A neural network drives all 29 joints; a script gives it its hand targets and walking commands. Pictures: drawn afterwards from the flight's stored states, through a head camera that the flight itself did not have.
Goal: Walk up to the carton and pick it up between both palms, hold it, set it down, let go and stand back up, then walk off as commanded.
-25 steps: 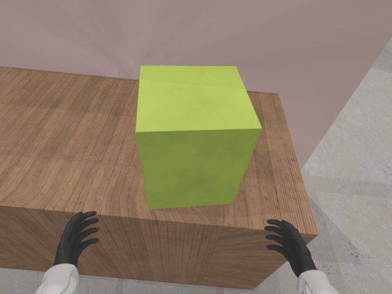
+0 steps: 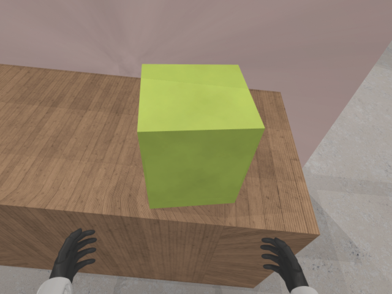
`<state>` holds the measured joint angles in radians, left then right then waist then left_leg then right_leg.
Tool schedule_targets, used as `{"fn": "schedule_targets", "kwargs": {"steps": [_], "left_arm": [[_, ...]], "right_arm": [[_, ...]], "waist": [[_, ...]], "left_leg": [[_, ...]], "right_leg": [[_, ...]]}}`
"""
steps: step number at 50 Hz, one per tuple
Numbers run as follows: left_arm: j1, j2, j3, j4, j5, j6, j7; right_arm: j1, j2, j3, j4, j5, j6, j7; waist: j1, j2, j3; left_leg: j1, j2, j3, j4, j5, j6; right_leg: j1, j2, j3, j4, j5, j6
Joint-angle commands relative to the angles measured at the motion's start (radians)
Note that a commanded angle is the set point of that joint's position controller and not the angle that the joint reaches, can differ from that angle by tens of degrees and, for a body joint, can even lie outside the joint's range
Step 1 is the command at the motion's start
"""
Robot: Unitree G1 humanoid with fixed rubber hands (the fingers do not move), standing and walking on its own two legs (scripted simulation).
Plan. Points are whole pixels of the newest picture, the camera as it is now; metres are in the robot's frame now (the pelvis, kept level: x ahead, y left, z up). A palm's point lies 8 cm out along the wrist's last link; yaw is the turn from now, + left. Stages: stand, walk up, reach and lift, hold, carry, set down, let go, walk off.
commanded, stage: set down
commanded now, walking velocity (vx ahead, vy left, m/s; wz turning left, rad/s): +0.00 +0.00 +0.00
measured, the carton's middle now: (192, 139) +0.46 +0.04 +0.04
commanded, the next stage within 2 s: let go in 0.58 s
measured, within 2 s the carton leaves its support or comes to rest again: neither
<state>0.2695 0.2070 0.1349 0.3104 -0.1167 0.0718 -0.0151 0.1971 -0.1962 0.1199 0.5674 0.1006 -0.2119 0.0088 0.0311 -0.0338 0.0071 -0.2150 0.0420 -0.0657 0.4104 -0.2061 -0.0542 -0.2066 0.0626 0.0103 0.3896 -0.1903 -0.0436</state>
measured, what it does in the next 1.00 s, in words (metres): stands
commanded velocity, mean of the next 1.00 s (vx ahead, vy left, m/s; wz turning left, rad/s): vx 0.00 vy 0.00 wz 0.00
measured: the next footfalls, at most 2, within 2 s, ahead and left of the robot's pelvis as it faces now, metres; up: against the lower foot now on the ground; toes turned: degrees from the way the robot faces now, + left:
none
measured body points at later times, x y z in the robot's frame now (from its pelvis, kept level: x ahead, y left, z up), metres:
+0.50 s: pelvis +0.01 +0.00 +0.00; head +0.03 +0.02 +0.45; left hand +0.18 +0.27 -0.07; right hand +0.19 -0.19 -0.08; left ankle +0.01 +0.15 -0.74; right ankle +0.01 -0.09 -0.74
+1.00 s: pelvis +0.02 +0.00 +0.00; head +0.04 +0.02 +0.45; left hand +0.17 +0.26 -0.08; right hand +0.17 -0.20 -0.10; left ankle +0.01 +0.15 -0.74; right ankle +0.01 -0.09 -0.74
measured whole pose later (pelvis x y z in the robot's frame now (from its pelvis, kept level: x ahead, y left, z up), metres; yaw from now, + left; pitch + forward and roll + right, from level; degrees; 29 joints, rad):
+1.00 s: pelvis +0.02 +0.00 +0.00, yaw +0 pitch +2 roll +0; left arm 0.26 0.20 0.13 0.39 -0.12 0.12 -0.02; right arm 0.20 -0.16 0.08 0.80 0.03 -0.29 -0.02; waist 0.03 -0.03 0.01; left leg -0.21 0.04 -0.07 0.41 -0.23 -0.05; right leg -0.21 0.06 0.01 0.39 -0.21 -0.04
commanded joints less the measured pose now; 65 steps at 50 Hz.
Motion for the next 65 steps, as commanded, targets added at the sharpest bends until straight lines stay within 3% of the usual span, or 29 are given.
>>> {"fn": "schedule_targets", "kwargs": {"steps": [1,11,33,42,56,57,58,59,62,65], "left_arm": [[-0.095,0.12,-0.097,-0.094,0.088,0.011,0.0],[-0.12,0.135,-0.097,-0.046,0.098,0.031,-0.012],[-0.083,0.115,-0.089,-0.011,0.118,0.035,-0.012],[-0.075,0.102,-0.094,-0.002,0.125,0.043,-0.001],[-0.094,0.115,-0.11,-0.001,0.1,0.025,0.005],[-0.074,0.271,0.006,0.131,0.167,-0.047,0.028],[-0.011,0.287,0.019,0.16,0.168,-0.07,0.032],[-0.013,0.283,0.022,0.179,0.167,-0.08,0.029],[-0.056,0.253,0.016,0.214,0.172,-0.1,0.022],[-0.072,0.257,0.003,0.263,0.171,-0.112,0.016]], "right_arm": [[-0.009,-0.019,-0.183,-0.053,-0.067,-0.021,-0.029],[-0.034,0.005,-0.183,0.008,-0.101,-0.033,-0.042],[-0.068,-0.047,-0.177,0.125,-0.09,-0.105,-0.035],[-0.079,-0.066,-0.196,0.187,-0.088,-0.111,-0.024],[-0.078,-0.061,-0.2,0.177,-0.091,-0.115,-0.013],[-0.004,-0.329,-0.19,0.169,-0.171,0.003,-0.035],[-0.013,-0.309,-0.206,0.165,-0.165,0.053,-0.043],[-0.025,-0.296,-0.205,0.15,-0.163,0.078,-0.046],[-0.03,-0.273,-0.184,0.135,-0.15,0.116,-0.044],[-0.029,-0.285,-0.173,0.136,-0.145,0.131,-0.037]], "waist": [[-0.071,0.052,-0.065],[-0.076,0.063,-0.07],[-0.08,0.088,-0.102],[-0.085,0.088,-0.082],[-0.075,0.077,-0.085],[0.014,0.092,-0.236],[0.012,0.047,-0.29],[0.008,0.043,-0.277],[-0.004,0.093,-0.203],[-0.008,0.102,-0.14]], "left_leg": [[0.147,-0.065,0.128,-0.067,0.043,0.033],[0.143,-0.065,0.136,-0.053,0.059,0.028],[0.176,-0.058,0.119,-0.021,0.181,0.007],[0.169,-0.054,0.117,-0.022,0.155,0.008],[0.133,-0.048,0.116,-0.02,0.116,0.022],[0.019,0.035,-0.001,0.089,0.457,0.057],[0.02,0.037,0.005,0.109,0.45,0.072],[0.01,0.034,0.01,0.114,0.402,0.076],[-0.016,0.028,0.011,0.075,0.276,0.072],[-0.035,0.033,-0.013,0.057,0.207,0.081]], "right_leg": [[0.098,-0.084,-0.02,-0.115,0.009,0.035],[0.108,-0.081,-0.03,-0.099,0.049,0.039],[0.12,-0.052,-0.045,-0.062,0.243,0.032],[0.107,-0.051,-0.044,-0.067,0.235,0.023],[0.118,-0.062,-0.031,-0.064,0.226,0.016],[0.251,-0.155,0.076,0.081,0.42,0.017],[0.282,-0.168,0.064,0.087,0.444,0.023],[0.268,-0.17,0.07,0.084,0.441,0.021],[0.214,-0.171,0.088,0.053,0.324,0.003],[0.149,-0.166,0.096,0.025,0.242,-0.006]]}}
